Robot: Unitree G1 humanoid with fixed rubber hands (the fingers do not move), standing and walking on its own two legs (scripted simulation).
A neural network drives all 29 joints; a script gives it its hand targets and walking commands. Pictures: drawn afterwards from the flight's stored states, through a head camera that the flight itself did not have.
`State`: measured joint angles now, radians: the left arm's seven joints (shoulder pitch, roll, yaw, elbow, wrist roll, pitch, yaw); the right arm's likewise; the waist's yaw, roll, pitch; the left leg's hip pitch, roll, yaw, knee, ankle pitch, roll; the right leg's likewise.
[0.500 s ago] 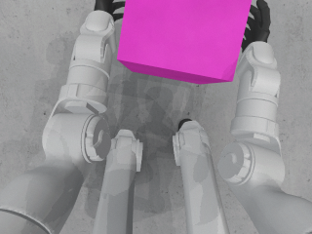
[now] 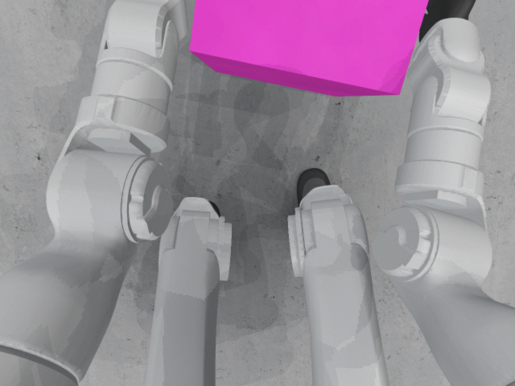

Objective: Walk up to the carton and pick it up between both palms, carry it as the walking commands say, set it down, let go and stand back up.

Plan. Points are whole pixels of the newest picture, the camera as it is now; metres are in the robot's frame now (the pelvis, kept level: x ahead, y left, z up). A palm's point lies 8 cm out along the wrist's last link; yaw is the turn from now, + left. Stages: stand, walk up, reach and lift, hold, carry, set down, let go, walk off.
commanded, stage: set down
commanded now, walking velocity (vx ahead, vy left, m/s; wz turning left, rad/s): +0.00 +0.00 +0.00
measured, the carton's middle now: out of the picture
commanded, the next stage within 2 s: none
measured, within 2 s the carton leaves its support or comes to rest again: rests again in 1.24 s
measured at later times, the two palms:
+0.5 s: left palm out of the picture +0.58 +0.05 -0.20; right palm (429, 13) +0.50 -0.25 -0.20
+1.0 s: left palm out of the picture +0.58 +0.06 -0.22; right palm (421, 12) +0.50 -0.25 -0.21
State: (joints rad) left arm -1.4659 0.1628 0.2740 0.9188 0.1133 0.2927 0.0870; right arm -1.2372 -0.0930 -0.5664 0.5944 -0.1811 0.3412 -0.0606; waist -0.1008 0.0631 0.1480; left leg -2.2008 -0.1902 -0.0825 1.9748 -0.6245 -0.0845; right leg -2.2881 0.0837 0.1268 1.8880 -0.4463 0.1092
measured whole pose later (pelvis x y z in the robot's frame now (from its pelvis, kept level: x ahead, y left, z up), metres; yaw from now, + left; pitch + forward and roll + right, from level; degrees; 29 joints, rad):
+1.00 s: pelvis +0.00 +0.01 -0.04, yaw +0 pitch +40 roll -2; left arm -1.61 0.27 0.12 1.11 0.03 0.24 0.11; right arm -1.39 -0.20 -0.51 0.84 -0.09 0.28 -0.04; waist -0.15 0.04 0.36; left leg -2.20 -0.18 -0.06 2.17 -0.65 -0.05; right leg -2.25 0.02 0.07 2.07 -0.51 0.10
